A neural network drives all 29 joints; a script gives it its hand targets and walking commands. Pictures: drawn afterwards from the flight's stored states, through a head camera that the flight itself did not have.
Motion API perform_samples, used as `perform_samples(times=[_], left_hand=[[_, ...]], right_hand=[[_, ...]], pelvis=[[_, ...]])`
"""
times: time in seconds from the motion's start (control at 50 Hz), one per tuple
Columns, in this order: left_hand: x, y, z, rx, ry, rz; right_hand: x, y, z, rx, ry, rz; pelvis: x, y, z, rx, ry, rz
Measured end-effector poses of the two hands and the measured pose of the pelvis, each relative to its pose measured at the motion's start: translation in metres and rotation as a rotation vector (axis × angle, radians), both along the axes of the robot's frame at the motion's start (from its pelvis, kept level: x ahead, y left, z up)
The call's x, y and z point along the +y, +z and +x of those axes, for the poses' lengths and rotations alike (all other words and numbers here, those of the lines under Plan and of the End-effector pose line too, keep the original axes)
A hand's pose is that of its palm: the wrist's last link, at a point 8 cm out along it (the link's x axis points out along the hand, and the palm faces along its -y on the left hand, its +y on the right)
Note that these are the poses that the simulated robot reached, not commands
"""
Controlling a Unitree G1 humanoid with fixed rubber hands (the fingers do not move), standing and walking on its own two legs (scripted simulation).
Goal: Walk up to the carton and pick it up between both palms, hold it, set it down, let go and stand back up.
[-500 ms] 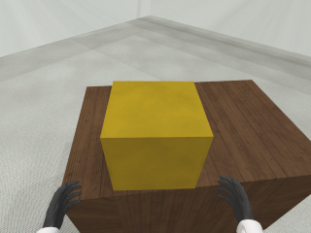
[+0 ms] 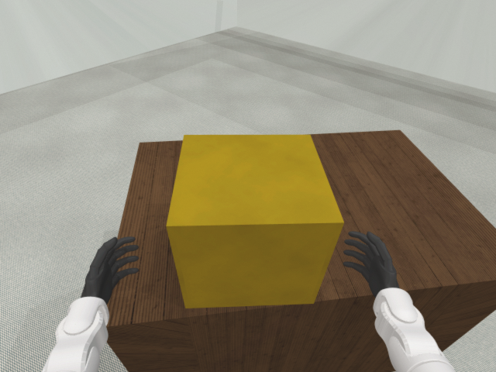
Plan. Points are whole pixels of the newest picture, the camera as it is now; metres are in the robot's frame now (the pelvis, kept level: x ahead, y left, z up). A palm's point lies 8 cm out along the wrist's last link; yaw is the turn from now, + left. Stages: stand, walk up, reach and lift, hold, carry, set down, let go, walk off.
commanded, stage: reach and lift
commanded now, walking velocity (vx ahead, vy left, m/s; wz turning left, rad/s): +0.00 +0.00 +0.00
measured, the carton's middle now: (249, 219) +0.45 +0.01 +0.00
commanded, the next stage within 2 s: none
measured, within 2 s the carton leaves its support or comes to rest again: neither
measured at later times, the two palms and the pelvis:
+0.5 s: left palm (103, 232) +0.33 +0.26 +0.09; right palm (381, 228) +0.35 -0.21 +0.09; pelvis -0.02 +0.00 +0.00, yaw +1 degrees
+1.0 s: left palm (107, 183) +0.39 +0.25 +0.15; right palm (382, 179) +0.41 -0.21 +0.15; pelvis -0.03 +0.00 +0.00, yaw +1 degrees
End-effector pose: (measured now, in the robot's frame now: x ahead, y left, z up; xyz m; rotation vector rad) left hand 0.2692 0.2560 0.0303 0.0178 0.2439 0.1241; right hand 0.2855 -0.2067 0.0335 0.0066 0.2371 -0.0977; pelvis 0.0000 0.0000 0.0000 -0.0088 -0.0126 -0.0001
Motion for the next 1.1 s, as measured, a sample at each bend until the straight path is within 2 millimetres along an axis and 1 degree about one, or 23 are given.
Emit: perform_samples(times=[0.26, 0.46, 0.72, 1.1], left_hand=[[-0.004, 0.034, 0.032, 0.013, -0.004, -0.008], [-0.001, 0.058, 0.06, 0.001, 0.002, -0.015], [0.0, 0.086, 0.092, -0.012, 0.004, -0.023], [-0.004, 0.129, 0.134, -0.019, 0.007, -0.021]], right_hand=[[-0.004, 0.033, 0.031, 0.01, 0.0, -0.019], [-0.003, 0.056, 0.059, 0.011, 0.003, -0.026], [-0.002, 0.086, 0.092, 0.014, 0.003, -0.026], [-0.003, 0.134, 0.13, 0.026, -0.002, -0.03]], pelvis=[[0.0, 0.001, -0.01, 0.015, 0.006, -0.001], [-0.001, 0.001, -0.018, 0.052, 0.01, -0.004], [0.0, 0.001, -0.023, 0.112, 0.014, -0.009], [0.001, -0.002, -0.03, 0.216, 0.018, -0.016]])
